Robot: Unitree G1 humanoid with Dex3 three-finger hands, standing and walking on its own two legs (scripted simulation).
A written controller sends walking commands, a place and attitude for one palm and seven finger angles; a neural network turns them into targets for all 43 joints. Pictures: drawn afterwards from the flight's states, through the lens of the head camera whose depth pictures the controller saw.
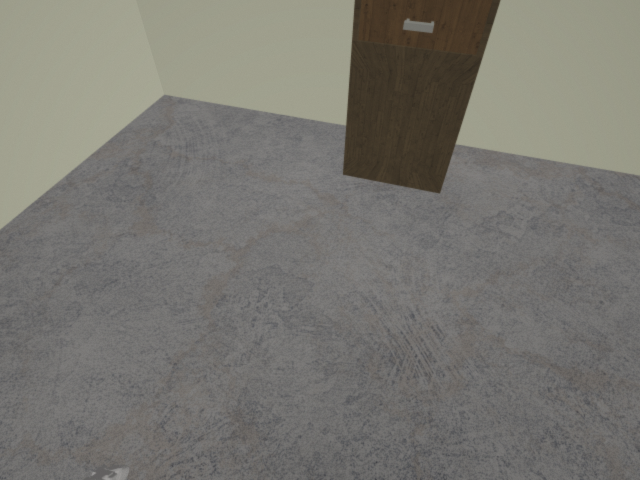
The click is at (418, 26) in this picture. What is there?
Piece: drawer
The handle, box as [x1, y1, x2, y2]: [403, 18, 434, 32]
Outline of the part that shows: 404,21 403,29 432,32 434,23 433,21 431,21 430,23 410,21 407,18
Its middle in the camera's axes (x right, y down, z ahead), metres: +0.35 -0.77 +1.39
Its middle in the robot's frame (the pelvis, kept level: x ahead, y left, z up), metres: +1.57 -0.27 -0.01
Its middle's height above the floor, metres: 0.76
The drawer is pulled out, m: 0.00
